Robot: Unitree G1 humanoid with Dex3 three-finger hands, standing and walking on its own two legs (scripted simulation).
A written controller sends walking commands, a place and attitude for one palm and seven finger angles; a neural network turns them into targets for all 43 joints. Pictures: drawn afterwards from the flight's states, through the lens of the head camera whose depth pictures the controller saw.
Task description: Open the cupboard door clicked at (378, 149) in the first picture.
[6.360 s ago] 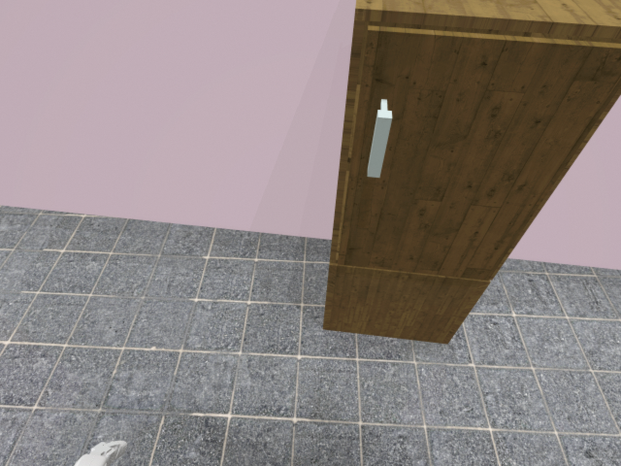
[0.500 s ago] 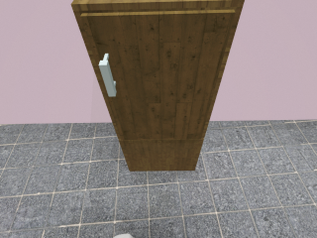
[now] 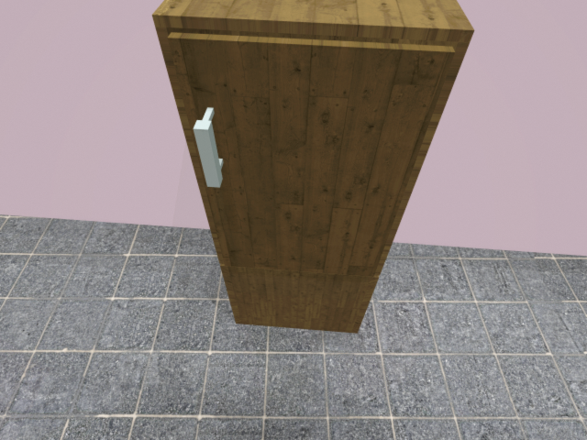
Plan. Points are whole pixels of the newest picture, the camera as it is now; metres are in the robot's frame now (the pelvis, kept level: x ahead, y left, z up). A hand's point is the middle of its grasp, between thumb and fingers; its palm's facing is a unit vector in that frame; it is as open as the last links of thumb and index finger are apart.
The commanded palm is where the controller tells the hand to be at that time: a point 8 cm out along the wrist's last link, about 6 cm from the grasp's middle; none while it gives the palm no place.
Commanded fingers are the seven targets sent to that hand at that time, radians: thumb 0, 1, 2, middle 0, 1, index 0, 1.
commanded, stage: come to a stop and stand still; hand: left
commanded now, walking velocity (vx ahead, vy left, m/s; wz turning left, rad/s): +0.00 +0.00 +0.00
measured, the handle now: (212, 148) +0.54 +0.20 +0.08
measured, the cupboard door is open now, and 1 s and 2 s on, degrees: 0 0 0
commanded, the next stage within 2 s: look again from close up in 0.74 s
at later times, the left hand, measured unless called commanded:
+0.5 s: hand out of the picture +0.02 +0.27 -0.16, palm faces +0.00 -0.97 -0.24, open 7.4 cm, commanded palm none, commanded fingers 0.00 0.90 0.90 -0.20 -0.30 -0.20 -0.30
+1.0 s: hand out of the picture -0.09 +0.23 -0.17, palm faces +0.03 -0.98 -0.20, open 7.4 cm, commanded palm none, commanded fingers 0.00 0.90 0.90 -0.20 -0.30 -0.20 -0.30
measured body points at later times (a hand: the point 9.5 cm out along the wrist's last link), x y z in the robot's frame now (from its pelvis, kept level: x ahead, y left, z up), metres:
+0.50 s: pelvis -0.05 +0.07 +0.00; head -0.08 +0.08 +0.45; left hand +0.02 +0.32 -0.14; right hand -0.04 -0.16 -0.15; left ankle -0.01 +0.13 -0.73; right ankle +0.03 -0.07 -0.73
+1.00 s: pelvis -0.06 +0.05 +0.00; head -0.08 +0.06 +0.45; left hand -0.09 +0.29 -0.16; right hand -0.03 -0.20 -0.14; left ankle -0.01 +0.13 -0.73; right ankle +0.03 -0.07 -0.73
